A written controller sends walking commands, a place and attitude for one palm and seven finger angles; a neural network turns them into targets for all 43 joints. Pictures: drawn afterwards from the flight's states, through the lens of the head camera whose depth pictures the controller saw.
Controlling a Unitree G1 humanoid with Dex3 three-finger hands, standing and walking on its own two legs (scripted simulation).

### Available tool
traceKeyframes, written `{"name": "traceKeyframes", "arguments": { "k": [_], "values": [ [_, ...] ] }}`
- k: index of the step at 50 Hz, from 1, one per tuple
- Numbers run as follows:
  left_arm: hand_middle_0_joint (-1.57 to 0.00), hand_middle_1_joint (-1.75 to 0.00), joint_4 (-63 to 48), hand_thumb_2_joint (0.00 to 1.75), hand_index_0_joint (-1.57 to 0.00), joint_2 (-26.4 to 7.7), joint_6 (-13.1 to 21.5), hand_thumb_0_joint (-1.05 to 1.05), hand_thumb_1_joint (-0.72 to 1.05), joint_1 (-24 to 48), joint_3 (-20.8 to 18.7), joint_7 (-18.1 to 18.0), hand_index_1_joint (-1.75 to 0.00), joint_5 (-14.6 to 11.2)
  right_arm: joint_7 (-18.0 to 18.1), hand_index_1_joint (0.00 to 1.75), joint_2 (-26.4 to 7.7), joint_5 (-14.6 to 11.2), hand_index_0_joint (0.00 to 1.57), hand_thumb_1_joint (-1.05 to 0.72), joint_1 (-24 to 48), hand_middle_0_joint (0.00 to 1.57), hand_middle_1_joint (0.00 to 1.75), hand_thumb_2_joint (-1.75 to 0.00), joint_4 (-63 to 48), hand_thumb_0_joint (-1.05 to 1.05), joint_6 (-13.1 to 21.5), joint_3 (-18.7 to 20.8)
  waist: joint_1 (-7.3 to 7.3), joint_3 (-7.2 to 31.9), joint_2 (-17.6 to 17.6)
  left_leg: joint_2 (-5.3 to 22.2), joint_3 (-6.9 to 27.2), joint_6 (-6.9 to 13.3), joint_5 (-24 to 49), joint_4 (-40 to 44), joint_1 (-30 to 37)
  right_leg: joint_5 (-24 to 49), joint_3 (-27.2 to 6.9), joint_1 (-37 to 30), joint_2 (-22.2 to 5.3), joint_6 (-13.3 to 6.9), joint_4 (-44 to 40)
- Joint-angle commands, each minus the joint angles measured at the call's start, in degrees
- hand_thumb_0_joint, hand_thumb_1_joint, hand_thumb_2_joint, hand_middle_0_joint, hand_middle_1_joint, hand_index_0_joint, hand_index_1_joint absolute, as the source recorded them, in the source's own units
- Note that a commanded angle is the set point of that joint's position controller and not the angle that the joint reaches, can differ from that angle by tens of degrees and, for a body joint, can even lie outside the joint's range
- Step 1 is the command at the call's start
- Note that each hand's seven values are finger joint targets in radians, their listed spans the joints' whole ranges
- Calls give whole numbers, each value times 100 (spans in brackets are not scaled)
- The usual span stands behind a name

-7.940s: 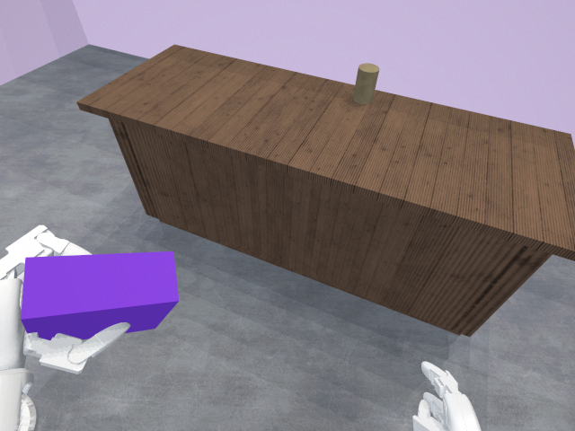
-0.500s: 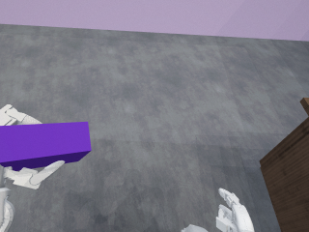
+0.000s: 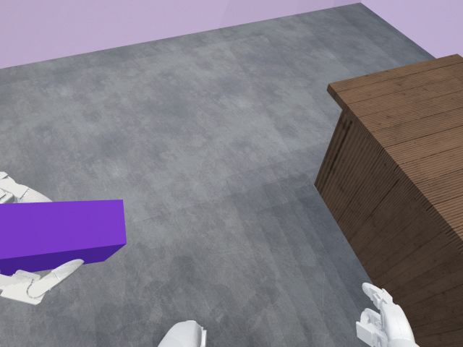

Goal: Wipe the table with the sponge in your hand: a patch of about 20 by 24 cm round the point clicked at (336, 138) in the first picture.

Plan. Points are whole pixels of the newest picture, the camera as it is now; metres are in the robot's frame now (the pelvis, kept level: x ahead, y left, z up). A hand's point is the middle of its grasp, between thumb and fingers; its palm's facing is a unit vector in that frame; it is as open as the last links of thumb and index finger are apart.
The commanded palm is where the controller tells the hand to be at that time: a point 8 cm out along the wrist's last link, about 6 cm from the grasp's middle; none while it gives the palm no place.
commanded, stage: turn to face it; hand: left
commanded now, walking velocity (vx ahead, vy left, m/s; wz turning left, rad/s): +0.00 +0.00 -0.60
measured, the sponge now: (77, 237) +0.23 +0.21 +0.14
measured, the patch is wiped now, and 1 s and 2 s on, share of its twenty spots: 0.00 0.00 0.00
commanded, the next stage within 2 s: none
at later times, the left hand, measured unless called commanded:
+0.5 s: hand (80, 240) +0.22 +0.19 +0.17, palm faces +0.14 -0.89 -0.43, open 9.9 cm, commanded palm +0.18 +0.24 +0.18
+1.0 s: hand (165, 276) +0.18 +0.08 +0.17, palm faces -0.13 -0.87 -0.48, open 9.9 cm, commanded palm +0.16 +0.14 +0.18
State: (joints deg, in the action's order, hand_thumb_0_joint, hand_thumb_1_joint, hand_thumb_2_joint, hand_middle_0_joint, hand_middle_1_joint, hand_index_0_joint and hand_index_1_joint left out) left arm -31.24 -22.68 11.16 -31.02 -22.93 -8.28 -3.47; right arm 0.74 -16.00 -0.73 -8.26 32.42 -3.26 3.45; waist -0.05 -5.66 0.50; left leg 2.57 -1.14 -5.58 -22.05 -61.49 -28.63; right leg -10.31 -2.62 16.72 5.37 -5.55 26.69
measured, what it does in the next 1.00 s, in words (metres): walks backwards, turning right: left foot, then right foot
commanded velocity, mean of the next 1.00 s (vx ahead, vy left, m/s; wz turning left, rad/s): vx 0.00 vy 0.00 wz -0.60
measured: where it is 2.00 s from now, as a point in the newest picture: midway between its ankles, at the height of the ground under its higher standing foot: outside the picture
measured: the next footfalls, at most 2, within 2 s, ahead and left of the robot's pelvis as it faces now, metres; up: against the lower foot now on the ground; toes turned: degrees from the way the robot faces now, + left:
left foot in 0.26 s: -0.02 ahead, +0.17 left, +0.00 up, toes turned -4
right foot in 0.58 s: -0.06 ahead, -0.12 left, +0.00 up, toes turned -27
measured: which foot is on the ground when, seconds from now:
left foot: up 0.00-0.24, down 0.26-0.58, up 0.60-1.00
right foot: down 0.00-0.26, up 0.28-0.56, down 0.58-1.00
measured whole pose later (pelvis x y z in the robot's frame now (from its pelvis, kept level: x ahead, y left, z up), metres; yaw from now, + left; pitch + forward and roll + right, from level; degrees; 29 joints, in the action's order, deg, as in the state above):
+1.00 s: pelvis -0.13 +0.00 -0.01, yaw -35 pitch +1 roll +2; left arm -32.9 -23.0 9.2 -30.1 -23.7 -8.1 -3.2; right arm 0.7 -14.9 -1.1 -9.3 30.8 -4.3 2.3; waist -0.5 -2.9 -1.9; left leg 1.5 -2.6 -3.7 -25.4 -41.1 -19.1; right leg -6.9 -5.2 23.3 5.6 -4.4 29.4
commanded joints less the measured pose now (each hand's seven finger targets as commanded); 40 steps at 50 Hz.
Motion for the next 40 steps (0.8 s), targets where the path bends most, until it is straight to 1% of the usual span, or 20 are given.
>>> {"name": "traceKeyframes", "arguments": {
  "k": [1, 6, 10, 11, 12, 13, 14, 15, 18, 21, 25, 27, 28, 29, 30, 31, 32, 34, 36, 40],
  "values": [
    [-120, -160, -1083, 130, -120, -1015, 333, 0, 10, 385, -658, -178, -160, -15, 27, 30, -322, 9, 20, -90, 475, 20, 30, -90, -949, 0, 258, 3, -204, 1269, -590, 40, 165, 90, -103, 732, 59, 1554, -2059, -918, -1736, -335, -848],
    [-120, -160, -1250, 130, -120, -1066, 303, 0, 10, 704, -599, -128, -160, 37, -3, 30, -252, 37, 20, -90, 441, 20, 30, -90, -1069, 0, 224, -91, -301, 1222, -547, -59, 117, 190, -391, 1819, 703, 512, -2519, -373, -1746, -480, -1042],
    [-120, -160, -1188, 130, -120, -975, 314, 0, 10, 794, -552, -55, -160, 97, -38, 30, -187, 48, 20, -90, 213, 20, 30, -90, -1048, 0, 169, -155, -181, 1529, -418, 42, -61, 322, 250, 3588, 1998, 310, -2270, 118, -1330, -27, -663],
    [-120, -160, -1131, 130, -120, -980, 329, 0, 10, 816, -564, -37, -160, 107, -19, 30, -218, 57, 20, -90, 177, 20, 30, -90, -1051, 0, 169, -138, -159, 1464, -216, 276, -29, 435, 448, 3984, 2509, 139, -2084, 577, -1028, 180, -363],
    [-120, -160, -1275, 130, -120, -903, 361, 0, 10, 1004, -501, -4, -160, 108, 0, 30, -308, 82, 20, -90, 217, 20, 30, -90, -1104, 0, 187, -103, -121, 1325, 286, 982, 594, 701, 553, 4379, 2819, -369, -1713, 1205, -602, 372, 318],
    [-120, -160, -1466, 130, -120, -959, 387, 0, 10, 1054, -538, 28, -160, 137, 20, 30, -357, 60, 20, -90, 319, 20, 30, -90, -1216, 0, 214, -52, -202, 1280, 1252, 1917, 1134, 996, 1612, 4493, 3063, -1388, -955, 1789, -193, 590, 1589],
    [-120, -160, -1639, 130, -120, -1040, 445, 0, 10, 1217, -568, 27, -160, 217, 24, 30, -294, 21, 20, -90, 201, 20, 30, -90, -1277, 0, 281, -12, -209, 1293, 1473, 2359, 1112, 1290, 2895, 4294, 2955, -1808, -337, 1964, -188, 721, 2905],
    [-120, -160, -1262, 130, -120, -1166, 438, 0, 10, 971, -773, 27, -160, 230, 15, 30, -167, 53, 20, -90, 198, 20, 30, -90, -1148, 0, 347, -58, -251, 1281, 1389, 2412, 728, 1362, 2934, 4209, 2491, -1726, -74, 1855, -353, 790, 3766],
    [-120, -160, -1763, 130, -120, -674, 355, 0, 10, 1566, -147, 119, -160, 200, -97, 30, -229, 18, 20, -90, 130, 20, 30, -90, -1105, 0, 448, -73, -127, 745, 1249, 2087, -204, 1191, 3391, 3994, 2169, -1481, 244, 1748, -692, 896, 3558],
    [-120, -160, -1301, 130, -120, -551, 232, 0, 10, 1459, 50, 75, -160, 200, -113, 30, -323, -30, 20, -90, -8, 20, 30, -90, -1074, 0, 579, -79, -28, 394, 1295, 1901, -545, 904, 3363, 4015, 1803, -1227, 743, 1001, -599, 958, 2454],
    [-120, -160, -1203, 130, -120, -806, 211, 0, 10, 1423, -188, 35, -160, 213, -77, 30, -347, 0, 20, -90, -75, 20, 30, -90, -1059, 0, 722, -66, -24, 655, 1496, 1851, -793, 697, 3550, 3520, 2138, -1101, 1167, 353, -403, 936, 1308],
    [-120, -160, -1261, 130, -120, -948, 237, 0, 10, 1195, -402, 18, -160, 194, -114, 30, -323, -13, 20, -90, -95, 20, 30, -90, -1063, 0, 770, -63, -94, 955, 1403, 1723, -942, 550, 3451, 2632, 2087, -374, 1207, -444, -382, 863, 352],
    [-120, -160, -1346, 130, -120, -978, 233, 0, 10, 1104, -427, 10, -160, 224, -146, 30, -292, -42, 20, -90, -164, 20, 30, -90, -1073, 0, 757, -61, -77, 1189, 1121, 1530, -960, 435, 3131, 1953, 1803, 343, 919, -964, -648, 691, -108],
    [-120, -160, -1468, 130, -120, -1210, 298, 0, 10, 1045, -607, -27, -160, 230, -158, 30, -148, -80, 20, -90, -120, 20, 30, -90, -1119, 0, 752, -105, -90, 1391, 32, 1058, -1101, 229, 1584, 824, 987, 2247, -56, -1793, -1408, 311, -164],
    [-120, -160, -1433, 130, -120, -1556, 335, 0, 10, 736, -1017, -107, -160, 181, -115, 30, -44, -42, 20, -90, 144, 20, 30, -90, -1232, 0, 740, -185, -235, 1548, -1215, 300, -813, 45, -1406, -317, -397, 5038, -1756, -2356, -2342, -348, -17],
    [-120, -160, -1449, 130, -120, -1532, 322, 0, 10, 569, -1121, -144, -160, 89, -78, 30, -48, -57, 20, -90, 222, 20, 30, -90, -1143, 0, 684, -175, -210, 1748, -1378, 429, -42, 24, -1612, -1005, -596, 5272, -1920, -2227, -2717, -501, 29],
    [-120, -160, -1650, 130, -120, -1530, 301, 0, 10, 267, -1181, -101, -160, 13, -93, 30, -103, -104, 20, -90, 271, 20, 30, -90, -1175, 0, 627, -76, -178, 1760, -1075, 513, 304, 52, -1313, -1211, -448, 4369, -1923, -1919, -2524, -435, -49],
    [-120, -160, -1731, 130, -120, -1499, 354, 0, 10, -493, -1526, -135, -160, -87, -114, 30, 117, -33, 20, -90, 481, 20, 30, -90, -1088, 0, 421, -236, -182, 1912, -365, 453, 245, 5, -784, -1083, -683, 3744, -1453, -2102, -2188, -473, 142],
    [-120, -160, -1722, 130, -120, -1321, 369, 0, 10, -554, -1527, -153, -160, -114, -121, 30, 70, 0, 20, -90, 526, 20, 30, -90, -988, 0, 258, -177, -85, 1837, -253, 361, 108, -42, -398, -816, -498, 3148, -1238, -1676, -1969, -374, -95],
    [-120, -160, -1417, 130, -120, -1209, 321, 0, 10, -470, -1446, -166, -160, -123, -56, 30, -88, -8, 20, -90, 413, 20, 30, -90, -928, 0, 168, -12, -55, 1710, -538, 238, 3, -19, -245, 231, -8, 2151, -1392, -1119, -1791, -407, -384]
  ]
}}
